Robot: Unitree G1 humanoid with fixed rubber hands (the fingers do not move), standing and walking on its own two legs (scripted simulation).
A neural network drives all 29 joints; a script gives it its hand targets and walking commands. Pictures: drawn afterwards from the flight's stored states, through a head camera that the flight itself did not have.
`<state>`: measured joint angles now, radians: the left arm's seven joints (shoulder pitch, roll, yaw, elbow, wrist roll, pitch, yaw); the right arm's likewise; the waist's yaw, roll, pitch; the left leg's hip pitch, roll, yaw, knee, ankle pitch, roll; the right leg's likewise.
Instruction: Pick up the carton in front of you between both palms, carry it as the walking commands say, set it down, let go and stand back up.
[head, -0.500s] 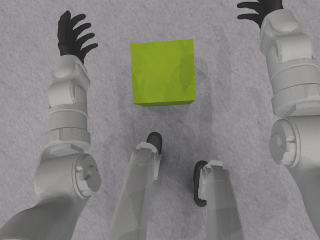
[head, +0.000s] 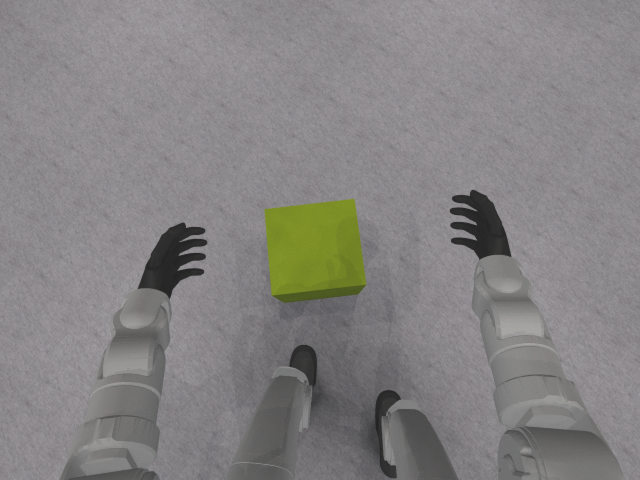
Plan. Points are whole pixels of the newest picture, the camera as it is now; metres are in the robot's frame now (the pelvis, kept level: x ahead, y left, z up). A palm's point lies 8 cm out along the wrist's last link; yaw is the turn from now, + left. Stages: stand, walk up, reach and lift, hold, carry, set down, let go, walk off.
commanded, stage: let go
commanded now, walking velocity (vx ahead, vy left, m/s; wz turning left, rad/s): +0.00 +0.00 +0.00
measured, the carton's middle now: (316, 256) +0.46 +0.10 -0.59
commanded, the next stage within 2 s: stand in 1.02 s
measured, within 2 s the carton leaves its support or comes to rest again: neither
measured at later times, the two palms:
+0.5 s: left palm (144, 393) +0.20 +0.22 -0.01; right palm (609, 374) +0.26 -0.24 -0.02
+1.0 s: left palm (140, 387) +0.20 +0.22 -0.01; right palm (635, 404) +0.24 -0.25 -0.01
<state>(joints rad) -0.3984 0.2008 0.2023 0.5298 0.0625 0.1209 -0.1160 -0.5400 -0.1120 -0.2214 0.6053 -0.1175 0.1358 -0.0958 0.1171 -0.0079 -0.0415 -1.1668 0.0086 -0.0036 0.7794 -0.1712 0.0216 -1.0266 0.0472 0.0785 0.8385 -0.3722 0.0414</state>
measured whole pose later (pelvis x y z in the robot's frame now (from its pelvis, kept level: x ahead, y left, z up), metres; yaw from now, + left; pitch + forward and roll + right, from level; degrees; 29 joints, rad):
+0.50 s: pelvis +0.06 -0.02 +0.06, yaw +3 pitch +5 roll +1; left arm 0.23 0.22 0.02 0.38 -0.03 0.04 -0.07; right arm 0.12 -0.18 -0.08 0.51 -0.04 0.01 0.01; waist 0.04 -0.01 0.05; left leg -0.37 -0.02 -0.02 0.44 -0.16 -0.01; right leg -0.23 0.00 0.06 0.49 -0.36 0.00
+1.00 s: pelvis +0.06 -0.03 +0.06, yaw +3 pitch -2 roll +1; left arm 0.25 0.25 0.04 0.40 0.01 0.18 -0.02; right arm 0.21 -0.20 -0.01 0.48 0.01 0.07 0.01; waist 0.00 -0.04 0.04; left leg -0.23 -0.02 -0.03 0.47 -0.21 -0.01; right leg -0.07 0.00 0.05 0.49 -0.39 -0.01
